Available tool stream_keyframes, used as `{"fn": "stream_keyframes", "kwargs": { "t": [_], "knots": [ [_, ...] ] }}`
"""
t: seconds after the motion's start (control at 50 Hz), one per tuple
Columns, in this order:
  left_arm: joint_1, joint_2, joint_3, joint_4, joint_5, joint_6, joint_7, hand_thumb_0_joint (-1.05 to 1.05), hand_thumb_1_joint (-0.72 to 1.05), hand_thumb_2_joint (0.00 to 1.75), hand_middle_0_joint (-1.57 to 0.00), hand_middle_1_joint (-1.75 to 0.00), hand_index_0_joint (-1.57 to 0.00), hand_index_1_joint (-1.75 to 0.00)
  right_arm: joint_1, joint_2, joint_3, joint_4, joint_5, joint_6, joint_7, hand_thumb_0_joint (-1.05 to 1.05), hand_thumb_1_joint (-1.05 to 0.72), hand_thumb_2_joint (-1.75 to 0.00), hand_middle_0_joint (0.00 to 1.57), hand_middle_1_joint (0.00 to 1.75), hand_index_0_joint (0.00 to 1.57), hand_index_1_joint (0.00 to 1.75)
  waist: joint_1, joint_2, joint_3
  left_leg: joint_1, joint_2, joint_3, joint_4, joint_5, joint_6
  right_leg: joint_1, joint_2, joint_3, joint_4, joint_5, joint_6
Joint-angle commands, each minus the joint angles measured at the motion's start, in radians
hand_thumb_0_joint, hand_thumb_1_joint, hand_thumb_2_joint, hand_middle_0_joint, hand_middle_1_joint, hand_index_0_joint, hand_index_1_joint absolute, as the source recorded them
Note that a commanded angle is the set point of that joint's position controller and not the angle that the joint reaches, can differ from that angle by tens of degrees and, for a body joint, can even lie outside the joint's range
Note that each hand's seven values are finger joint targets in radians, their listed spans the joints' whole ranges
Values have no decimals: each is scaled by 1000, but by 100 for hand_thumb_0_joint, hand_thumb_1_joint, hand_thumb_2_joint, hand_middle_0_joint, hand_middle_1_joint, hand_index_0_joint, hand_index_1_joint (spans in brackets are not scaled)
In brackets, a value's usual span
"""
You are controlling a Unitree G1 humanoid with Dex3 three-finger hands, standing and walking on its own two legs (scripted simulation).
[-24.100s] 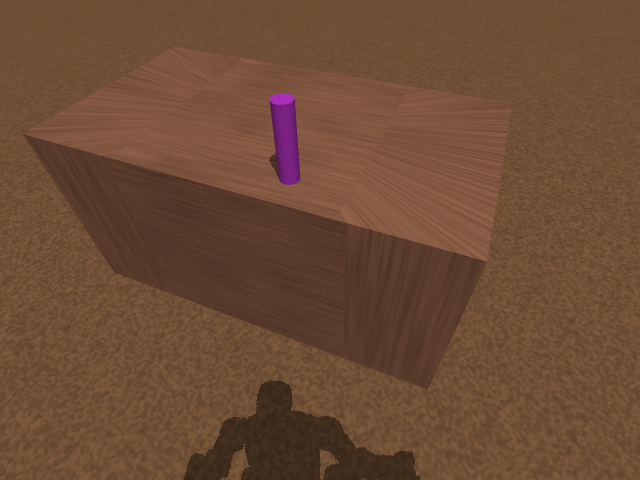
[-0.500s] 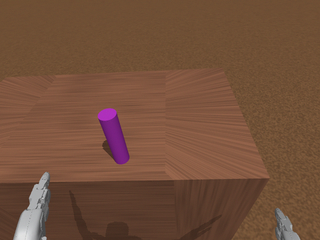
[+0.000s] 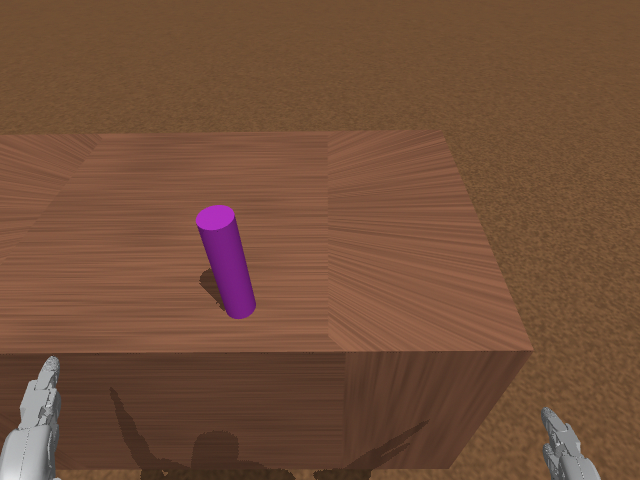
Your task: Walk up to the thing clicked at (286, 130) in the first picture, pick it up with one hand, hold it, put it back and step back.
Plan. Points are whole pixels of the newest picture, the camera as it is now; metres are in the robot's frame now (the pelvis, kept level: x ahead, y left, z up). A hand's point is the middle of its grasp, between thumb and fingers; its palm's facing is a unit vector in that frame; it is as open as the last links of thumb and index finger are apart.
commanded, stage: home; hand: left
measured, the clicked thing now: (229, 267) +0.45 +0.19 +0.02
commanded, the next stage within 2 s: none
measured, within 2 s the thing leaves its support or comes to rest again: neither
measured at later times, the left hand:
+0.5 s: hand (203, 456) +0.20 +0.18 -0.07, palm faces +0.11 -0.97 -0.21, open 17.5 cm
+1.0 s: hand out of the picture +0.18 +0.18 -0.07, palm faces +0.12 -0.96 -0.26, open 17.5 cm
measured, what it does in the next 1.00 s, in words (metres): stands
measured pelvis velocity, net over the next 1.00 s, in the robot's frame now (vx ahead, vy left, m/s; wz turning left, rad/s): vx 0.00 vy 0.00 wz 0.00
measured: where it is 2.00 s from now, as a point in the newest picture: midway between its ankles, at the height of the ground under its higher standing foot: outside the picture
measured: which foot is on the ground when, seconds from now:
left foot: down 0.00-1.00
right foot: down 0.00-1.00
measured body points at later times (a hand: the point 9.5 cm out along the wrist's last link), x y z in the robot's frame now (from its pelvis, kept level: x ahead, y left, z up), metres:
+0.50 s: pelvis +0.02 +0.01 -0.01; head +0.04 +0.02 +0.44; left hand +0.19 +0.23 -0.05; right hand +0.18 -0.22 -0.06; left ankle +0.03 +0.13 -0.71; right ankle +0.01 -0.12 -0.71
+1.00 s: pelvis +0.00 +0.00 -0.02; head +0.02 +0.00 +0.43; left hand +0.17 +0.23 -0.05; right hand +0.16 -0.24 -0.09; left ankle +0.03 +0.13 -0.71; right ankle +0.01 -0.12 -0.71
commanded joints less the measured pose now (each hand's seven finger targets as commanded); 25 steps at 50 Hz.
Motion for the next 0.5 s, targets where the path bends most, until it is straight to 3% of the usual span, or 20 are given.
{"fn": "stream_keyframes", "kwargs": {
  "t": [0.0,0.1,0.16,0.2,0.24,0.26,0.28,0.3,0.34,0.38,0.4,0.42,0.44,0.48],
  "knots": [
    [-26,45,-39,-103,7,-61,-15,0,-54,6,-5,-6,-5,-6,-117,18,90,-123,-7,-57,21,0,-29,-55,14,20,14,20,11,19,50,-46,-22,18,-160,-33,25,-35,21,-37,-150,1,-5],
    [-1,31,-92,-43,21,-40,-20,0,-53,7,-5,-6,-5,-6,-69,-138,-43,-159,-18,-62,5,0,-65,-77,18,26,18,26,-39,-12,-85,36,-11,11,-127,75,22,-36,36,-37,-109,102,-7],
    [-91,26,-115,-1,26,-13,-10,0,-58,4,-5,-5,-5,-5,-77,-155,-73,-164,-18,-57,-4,0,-79,-84,19,28,19,28,-59,3,-117,51,3,-7,-118,91,13,-55,43,-42,-83,115,-7],
    [-143,45,-115,-26,30,-1,1,0,-61,2,-4,-4,-4,-4,-68,-122,-48,-167,-17,-51,-5,0,-88,-89,20,30,20,30,-47,34,-168,63,4,-14,-107,127,9,-37,39,-39,-66,141,-11],
    [-188,63,-121,-47,34,6,10,0,-61,1,-4,-4,-4,-4,-61,-73,4,-189,-15,-43,-8,0,-89,-90,20,30,20,30,-40,28,-188,59,-4,2,-85,150,11,-24,30,-30,-64,158,-11],
    [-125,-15,-187,75,39,22,6,0,-60,3,-4,-5,-4,-5,-69,-42,36,-205,-15,-41,-8,0,-90,-90,20,30,20,30,-50,4,-162,41,-5,7,-77,153,13,-30,29,-29,-63,161,-10],
    [-153,-37,-215,58,37,26,5,0,-58,4,-5,-5,-5,-5,-66,-11,74,-210,-15,-37,-6,0,-90,-90,20,30,20,30,-42,21,-164,27,-10,14,-72,149,14,-28,24,-23,-64,164,-12],
    [-165,-11,-191,57,37,30,11,0,-56,5,-5,-5,-5,-5,-69,-14,73,-208,-16,-31,-11,0,-90,-90,20,30,20,30,-36,33,-167,22,-10,17,-66,159,13,-25,22,-21,-64,172,-12],
    [-147,-5,-198,70,40,42,12,0,-56,5,-5,-5,-5,-5,-50,-26,63,-197,-23,-17,-13,0,-90,-90,20,30,20,30,-24,66,-168,17,-12,24,-64,180,8,-17,20,-19,-59,188,-15],
    [-131,27,-172,41,38,54,16,0,-56,5,-5,-5,-5,-5,-44,-42,62,-191,-26,-4,-11,0,-90,-90,20,30,20,30,-7,90,-165,15,-12,27,-65,201,4,-12,21,-19,-60,206,-16],
    [-108,21,-176,67,36,61,16,0,-56,5,-5,-5,-5,-5,-34,-59,44,-194,-24,0,-11,0,-90,-90,20,30,20,30,-17,81,-138,8,-11,29,-69,190,4,-19,23,-20,-60,197,-16],
    [-80,26,-168,66,35,69,17,0,-57,5,-5,-5,-5,-5,-38,-64,39,-191,-25,6,-10,0,-90,-90,20,30,20,30,-1,94,-137,3,-11,29,-67,195,2,-13,23,-20,-59,197,-18],
    [-88,106,-88,-88,32,70,44,0,-58,4,-5,-5,-4,-5,-103,-125,15,-25,-16,11,-22,0,-90,-90,20,30,20,30,0,91,-204,40,-6,4,-46,205,-1,17,40,-29,-62,212,-15],
    [44,-31,-214,61,30,103,36,0,-60,3,-4,-4,-4,-5,-105,-91,44,-43,-10,4,-22,0,-90,-90,20,30,20,30,-31,12,-80,3,-6,9,-47,181,7,-31,44,-34,-78,196,-10]
  ]
}}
